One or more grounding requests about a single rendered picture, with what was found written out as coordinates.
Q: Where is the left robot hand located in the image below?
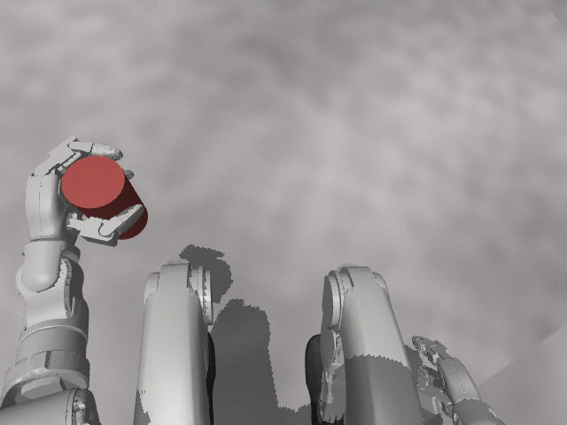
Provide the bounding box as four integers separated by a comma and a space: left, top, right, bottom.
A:
25, 136, 144, 247

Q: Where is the right robot hand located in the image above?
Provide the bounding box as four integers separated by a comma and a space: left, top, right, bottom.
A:
412, 336, 482, 419

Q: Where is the right robot foot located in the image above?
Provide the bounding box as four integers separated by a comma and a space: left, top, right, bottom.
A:
305, 334, 344, 425

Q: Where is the left robot arm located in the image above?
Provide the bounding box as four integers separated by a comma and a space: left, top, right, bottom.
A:
0, 238, 101, 425

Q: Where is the right robot arm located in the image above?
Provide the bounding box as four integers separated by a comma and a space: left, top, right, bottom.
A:
452, 399, 505, 425

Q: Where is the can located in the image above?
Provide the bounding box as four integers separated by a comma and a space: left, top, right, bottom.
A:
62, 156, 148, 240

